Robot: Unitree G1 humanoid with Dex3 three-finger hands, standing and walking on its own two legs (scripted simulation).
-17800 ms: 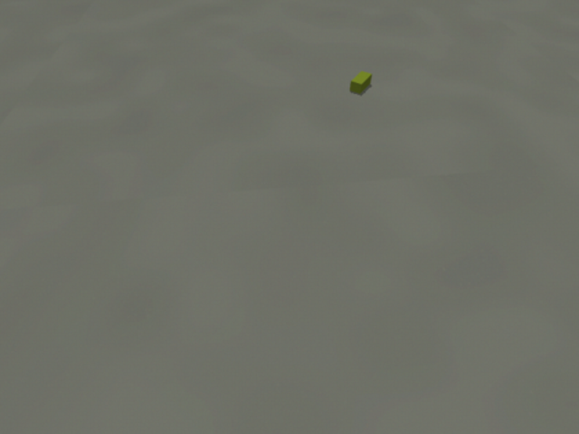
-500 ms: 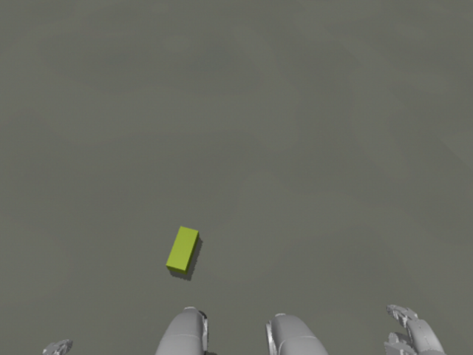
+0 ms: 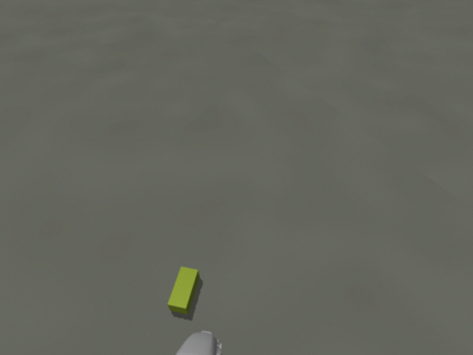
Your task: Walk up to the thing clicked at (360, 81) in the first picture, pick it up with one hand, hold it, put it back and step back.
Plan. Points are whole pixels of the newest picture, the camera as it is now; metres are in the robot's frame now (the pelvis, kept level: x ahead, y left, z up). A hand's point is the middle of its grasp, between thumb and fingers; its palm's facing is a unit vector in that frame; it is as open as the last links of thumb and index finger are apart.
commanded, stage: walk up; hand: left
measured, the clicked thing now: (184, 289) +0.52 +0.28 -0.75
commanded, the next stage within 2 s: none
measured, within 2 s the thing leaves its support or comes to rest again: neither
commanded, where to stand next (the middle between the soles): +0.11 +0.00 m, yaw +8 degrees
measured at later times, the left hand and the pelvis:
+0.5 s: hand (95, 353) +0.16 +0.31 -0.17, palm faces +0.08 -0.94 -0.33, open 7.4 cm; pelvis +0.08 +0.02 -0.02, yaw +6 degrees
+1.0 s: hand out of the picture +0.11 +0.29 -0.17, palm faces +0.17 -0.85 -0.50, open 7.4 cm; pelvis +0.02 -0.01 -0.05, yaw +12 degrees
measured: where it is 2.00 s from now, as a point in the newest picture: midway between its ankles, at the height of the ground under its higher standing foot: outside the picture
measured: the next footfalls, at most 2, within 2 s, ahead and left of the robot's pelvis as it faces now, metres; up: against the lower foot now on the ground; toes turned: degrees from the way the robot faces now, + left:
left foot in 0.20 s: +0.11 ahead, +0.15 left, +0.00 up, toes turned +6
right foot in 0.64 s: +0.25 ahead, -0.12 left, +0.00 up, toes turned +6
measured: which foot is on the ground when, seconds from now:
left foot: up 0.00-0.18, down 0.20-0.66, up 0.68-1.00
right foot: down 0.00-0.24, up 0.26-0.62, down 0.64-1.00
